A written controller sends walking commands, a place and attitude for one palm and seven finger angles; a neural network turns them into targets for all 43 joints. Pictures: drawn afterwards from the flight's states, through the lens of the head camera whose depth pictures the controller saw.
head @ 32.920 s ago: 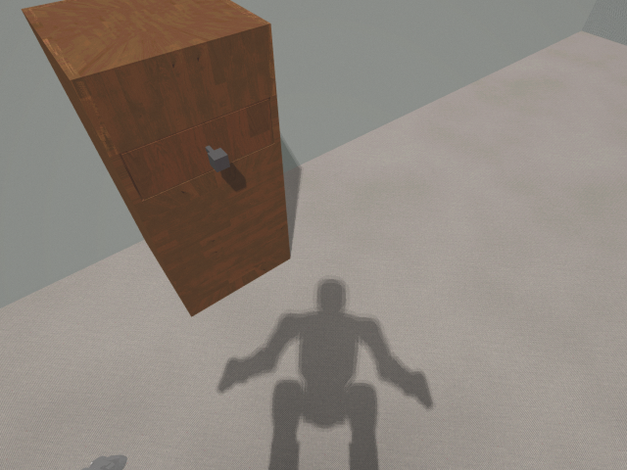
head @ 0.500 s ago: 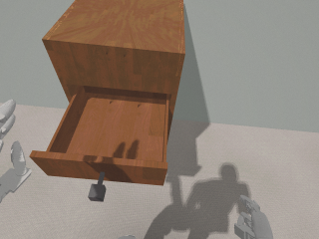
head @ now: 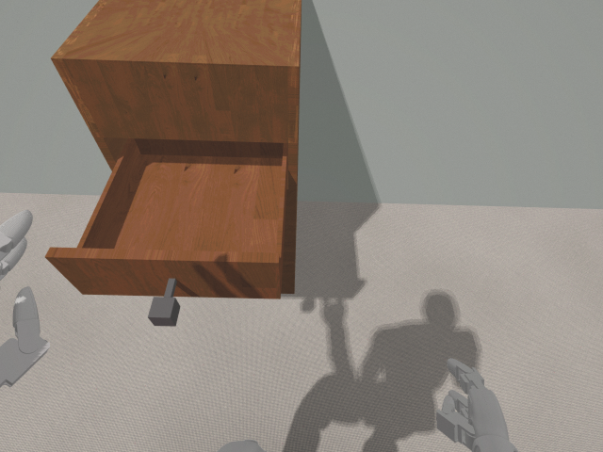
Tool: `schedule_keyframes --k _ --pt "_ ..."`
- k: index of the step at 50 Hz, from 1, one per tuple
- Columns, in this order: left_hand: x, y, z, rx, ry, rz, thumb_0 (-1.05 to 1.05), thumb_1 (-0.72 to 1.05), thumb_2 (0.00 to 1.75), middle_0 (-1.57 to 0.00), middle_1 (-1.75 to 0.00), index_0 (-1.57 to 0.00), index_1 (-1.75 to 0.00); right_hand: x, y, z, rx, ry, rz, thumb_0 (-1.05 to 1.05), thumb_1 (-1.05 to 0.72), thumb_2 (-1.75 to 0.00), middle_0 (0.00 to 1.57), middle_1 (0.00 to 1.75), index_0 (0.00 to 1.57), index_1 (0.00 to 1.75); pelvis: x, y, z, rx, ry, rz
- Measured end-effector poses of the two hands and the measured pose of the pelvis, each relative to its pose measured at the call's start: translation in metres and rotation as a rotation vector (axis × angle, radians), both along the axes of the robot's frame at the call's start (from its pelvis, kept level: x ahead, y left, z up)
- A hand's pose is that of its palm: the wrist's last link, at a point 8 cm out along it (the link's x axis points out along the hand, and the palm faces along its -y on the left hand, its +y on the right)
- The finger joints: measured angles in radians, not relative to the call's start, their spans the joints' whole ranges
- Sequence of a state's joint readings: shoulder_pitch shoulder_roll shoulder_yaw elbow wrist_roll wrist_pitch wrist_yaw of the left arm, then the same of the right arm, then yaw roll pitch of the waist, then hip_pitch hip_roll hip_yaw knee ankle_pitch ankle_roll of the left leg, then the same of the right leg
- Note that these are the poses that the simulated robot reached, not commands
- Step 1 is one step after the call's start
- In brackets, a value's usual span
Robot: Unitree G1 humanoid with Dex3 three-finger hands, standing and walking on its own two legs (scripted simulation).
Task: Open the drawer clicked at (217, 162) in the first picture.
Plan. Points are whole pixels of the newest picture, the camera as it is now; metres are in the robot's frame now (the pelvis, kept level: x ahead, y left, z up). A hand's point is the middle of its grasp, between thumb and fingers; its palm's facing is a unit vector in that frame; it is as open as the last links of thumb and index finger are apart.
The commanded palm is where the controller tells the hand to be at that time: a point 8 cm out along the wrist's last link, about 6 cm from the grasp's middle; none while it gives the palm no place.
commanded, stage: stop stepping back and stand still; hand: left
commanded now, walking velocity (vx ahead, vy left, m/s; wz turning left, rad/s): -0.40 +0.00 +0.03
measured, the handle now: (167, 300) +0.36 +0.25 -0.13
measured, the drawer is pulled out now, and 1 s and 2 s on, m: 0.30 0.30 0.30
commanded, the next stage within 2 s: let the arm hang, fingers relaxed in 0.80 s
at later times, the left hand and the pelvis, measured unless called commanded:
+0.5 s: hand out of the picture +0.07 +0.21 +0.15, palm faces +0.41 -0.80 -0.44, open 7.4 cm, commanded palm +0.01 +0.25 +0.17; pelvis -0.11 -0.03 +0.00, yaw +3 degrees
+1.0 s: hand out of the picture +0.07 +0.24 +0.02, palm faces +0.29 -0.86 -0.42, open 7.4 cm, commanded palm none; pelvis -0.12 -0.02 -0.01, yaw +8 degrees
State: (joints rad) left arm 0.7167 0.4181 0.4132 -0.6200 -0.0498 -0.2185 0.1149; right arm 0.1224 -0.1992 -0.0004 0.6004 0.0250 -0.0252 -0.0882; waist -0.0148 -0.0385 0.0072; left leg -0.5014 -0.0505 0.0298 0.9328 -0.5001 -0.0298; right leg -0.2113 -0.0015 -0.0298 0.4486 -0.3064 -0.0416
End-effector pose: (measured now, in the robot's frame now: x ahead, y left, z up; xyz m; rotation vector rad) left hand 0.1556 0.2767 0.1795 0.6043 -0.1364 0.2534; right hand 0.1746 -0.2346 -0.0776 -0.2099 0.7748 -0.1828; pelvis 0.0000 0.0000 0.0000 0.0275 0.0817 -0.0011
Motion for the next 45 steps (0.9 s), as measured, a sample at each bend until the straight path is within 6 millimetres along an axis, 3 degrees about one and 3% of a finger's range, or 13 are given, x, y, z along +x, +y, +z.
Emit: schedule_keyframes --k 3,7,12,17,21,26,33,38,45 --pt "-0.011 0.006 -0.011 -0.055 0.004 0.061 0.01 0.89 0.90 -0.21 -0.30 -0.22 -0.30 -0.011 -0.006 0.005 -0.041 -0.006 0.001 0.01 -0.90 -0.90 0.20 0.30 0.20 0.30 -0.015 0.001 0.000 -0.008 -0.004 0.021" --pt "-0.030 -0.003 -0.017 -0.071 -0.039 0.012 0.02 0.89 0.90 -0.21 -0.30 -0.22 -0.30 -0.026 -0.009 0.007 -0.050 -0.047 0.008 0.01 -0.90 -0.90 0.20 0.30 0.20 0.30 -0.041 -0.001 -0.010 0.002 -0.020 0.027" --pt "-0.066 -0.022 0.000 -0.018 -0.058 -0.030 0.02 0.89 0.90 -0.21 -0.30 -0.22 -0.30 -0.058 -0.002 0.007 0.004 -0.088 0.054 0.01 -0.90 -0.90 0.20 0.30 0.20 0.30 -0.069 -0.013 -0.010 0.000 -0.043 0.029" --pt "-0.102 -0.031 0.014 0.026 -0.095 0.011 0.02 0.89 0.90 -0.21 -0.30 -0.22 -0.30 -0.094 -0.002 -0.009 0.074 -0.060 0.075 0.01 -0.90 -0.90 0.20 0.30 0.20 0.30 -0.090 -0.027 -0.010 -0.029 -0.078 0.050" --pt "-0.124 -0.030 0.007 -0.041 -0.091 0.088 0.01 0.89 0.90 -0.21 -0.30 -0.22 -0.30 -0.125 -0.015 -0.015 0.071 0.011 0.064 0.01 -0.90 -0.90 0.20 0.30 0.21 0.30 -0.101 -0.032 -0.004 -0.002 -0.072 0.038" --pt "-0.133 -0.031 -0.009 -0.110 -0.073 0.127 0.02 0.89 0.90 -0.21 -0.30 -0.22 -0.30 -0.152 -0.037 -0.009 0.005 0.036 0.033 0.01 -0.90 -0.90 0.20 0.30 0.21 0.30 -0.110 -0.033 0.000 0.017 -0.062 0.053" --pt "-0.145 -0.031 -0.004 -0.050 -0.096 0.065 0.02 0.89 0.90 -0.21 -0.30 -0.22 -0.30 -0.161 -0.049 -0.003 -0.040 -0.031 0.003 0.01 -0.90 -0.90 0.20 0.30 0.20 0.30 -0.124 -0.031 -0.007 -0.003 -0.098 0.067" --pt "-0.152 -0.026 0.003 -0.007 -0.130 0.099 0.02 0.89 0.90 -0.21 -0.30 -0.22 -0.30 -0.151 -0.040 -0.009 -0.001 -0.051 0.029 0.01 -0.90 -0.90 0.20 0.30 0.20 0.30 -0.122 -0.034 -0.010 -0.017 -0.105 0.076" --pt "-0.147 -0.020 -0.012 -0.112 -0.126 0.125 0.02 0.89 0.90 -0.21 -0.30 -0.21 -0.30 -0.138 -0.019 -0.008 0.007 -0.029 0.081 0.01 -0.90 -0.90 0.20 0.30 0.20 0.30 -0.119 -0.024 -0.008 -0.028 -0.107 0.078"
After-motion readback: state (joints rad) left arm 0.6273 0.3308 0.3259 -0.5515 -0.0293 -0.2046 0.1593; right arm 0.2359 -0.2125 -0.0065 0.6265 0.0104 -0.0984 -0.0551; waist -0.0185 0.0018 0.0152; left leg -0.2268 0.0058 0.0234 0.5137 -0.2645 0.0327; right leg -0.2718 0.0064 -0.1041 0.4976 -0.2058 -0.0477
